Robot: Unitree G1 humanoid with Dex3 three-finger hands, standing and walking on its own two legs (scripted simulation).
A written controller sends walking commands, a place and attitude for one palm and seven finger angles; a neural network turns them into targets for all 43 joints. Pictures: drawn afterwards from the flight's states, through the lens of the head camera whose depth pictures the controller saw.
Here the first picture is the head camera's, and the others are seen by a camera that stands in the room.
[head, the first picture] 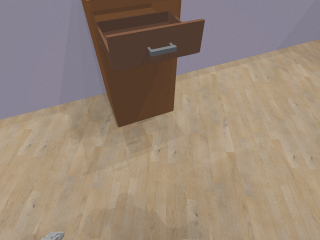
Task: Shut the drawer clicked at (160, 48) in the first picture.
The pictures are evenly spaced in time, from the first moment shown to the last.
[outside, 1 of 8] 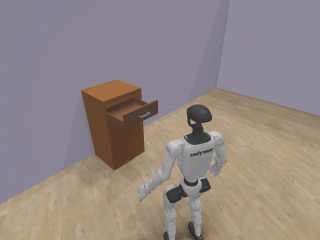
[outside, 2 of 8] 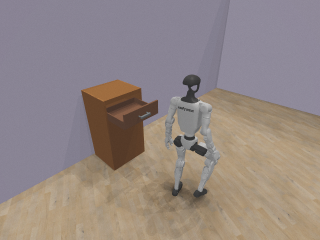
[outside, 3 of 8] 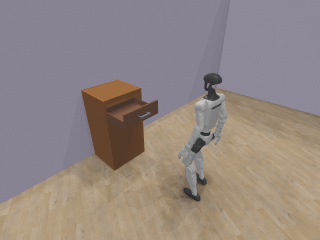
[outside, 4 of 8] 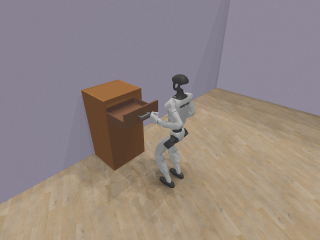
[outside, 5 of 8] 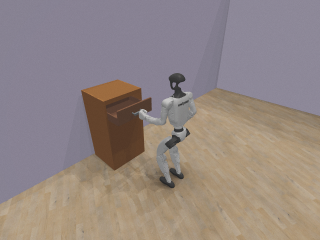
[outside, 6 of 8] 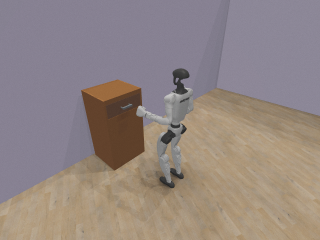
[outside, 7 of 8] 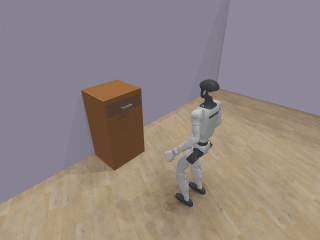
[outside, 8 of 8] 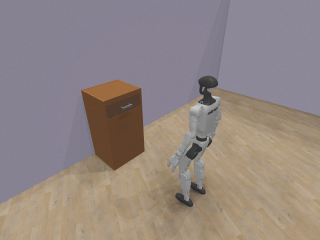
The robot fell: no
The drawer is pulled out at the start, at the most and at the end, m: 0.29 0.29 0.00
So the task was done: yes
